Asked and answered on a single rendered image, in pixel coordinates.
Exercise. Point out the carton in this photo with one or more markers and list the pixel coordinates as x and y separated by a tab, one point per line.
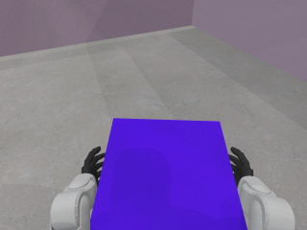
166	175

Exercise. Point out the robot left hand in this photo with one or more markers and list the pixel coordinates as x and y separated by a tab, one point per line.
90	165

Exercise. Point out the right robot forearm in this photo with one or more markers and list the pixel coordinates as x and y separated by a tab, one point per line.
265	210

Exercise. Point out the robot right hand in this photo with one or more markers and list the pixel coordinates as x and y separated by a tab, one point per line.
241	167

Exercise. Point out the left robot forearm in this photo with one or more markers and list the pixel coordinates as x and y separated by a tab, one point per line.
70	210

